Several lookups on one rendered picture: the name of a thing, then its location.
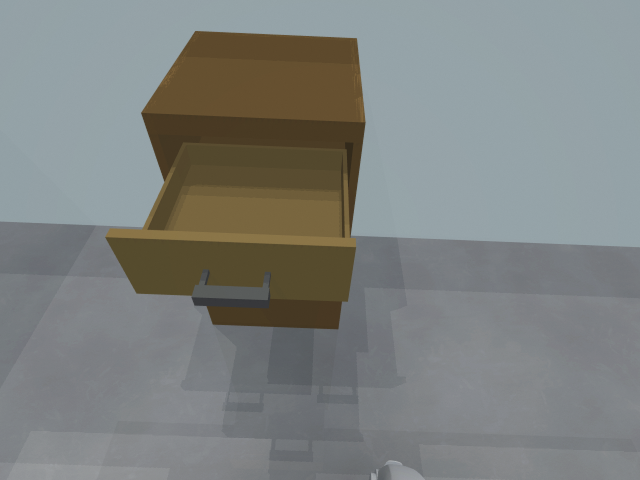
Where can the cabinet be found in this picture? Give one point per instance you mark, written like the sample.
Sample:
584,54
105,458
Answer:
264,90

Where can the handle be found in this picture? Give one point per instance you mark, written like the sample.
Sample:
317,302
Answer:
231,296

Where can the drawer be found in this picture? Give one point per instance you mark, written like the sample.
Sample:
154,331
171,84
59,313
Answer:
241,211

